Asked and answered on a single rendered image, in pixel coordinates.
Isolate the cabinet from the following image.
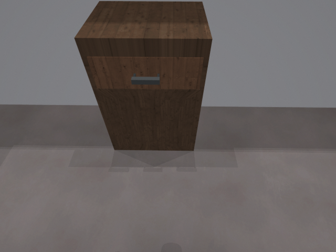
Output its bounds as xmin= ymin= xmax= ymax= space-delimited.
xmin=74 ymin=1 xmax=212 ymax=151

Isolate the handle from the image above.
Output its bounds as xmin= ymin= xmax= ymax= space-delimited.
xmin=131 ymin=74 xmax=160 ymax=85

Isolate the drawer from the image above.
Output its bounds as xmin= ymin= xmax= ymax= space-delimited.
xmin=87 ymin=56 xmax=204 ymax=89

